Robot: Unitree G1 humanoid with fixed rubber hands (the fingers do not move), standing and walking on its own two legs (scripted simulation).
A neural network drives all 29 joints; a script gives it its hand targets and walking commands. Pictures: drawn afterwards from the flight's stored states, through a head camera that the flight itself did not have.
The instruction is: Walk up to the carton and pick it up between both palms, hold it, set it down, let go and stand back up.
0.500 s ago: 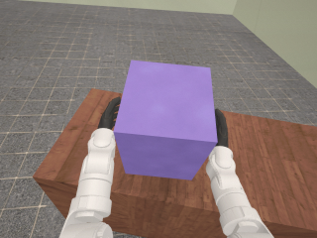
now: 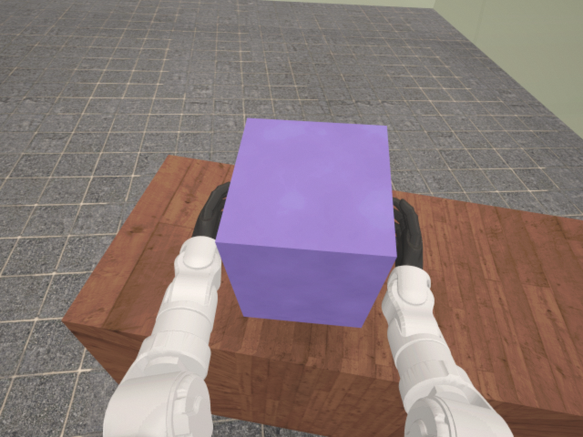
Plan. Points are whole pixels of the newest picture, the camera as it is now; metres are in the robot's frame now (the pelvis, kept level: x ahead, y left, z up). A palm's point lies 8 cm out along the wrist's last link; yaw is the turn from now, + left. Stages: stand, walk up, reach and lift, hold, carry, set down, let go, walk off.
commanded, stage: set down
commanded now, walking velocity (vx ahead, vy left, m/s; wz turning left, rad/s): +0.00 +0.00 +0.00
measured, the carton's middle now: (308, 230) +0.41 -0.02 +0.06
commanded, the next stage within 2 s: none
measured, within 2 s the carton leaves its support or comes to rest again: rests again in 1.74 s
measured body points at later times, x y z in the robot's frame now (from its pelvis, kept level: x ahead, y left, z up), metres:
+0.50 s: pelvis +0.01 +0.00 +0.00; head +0.06 +0.03 +0.45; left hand +0.42 +0.12 +0.03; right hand +0.38 -0.17 +0.04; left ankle -0.02 +0.14 -0.75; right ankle +0.00 -0.14 -0.75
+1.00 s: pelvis +0.01 +0.00 +0.00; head +0.10 +0.02 +0.44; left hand +0.43 +0.12 -0.01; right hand +0.39 -0.17 +0.01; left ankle -0.02 +0.14 -0.75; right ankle +0.00 -0.14 -0.75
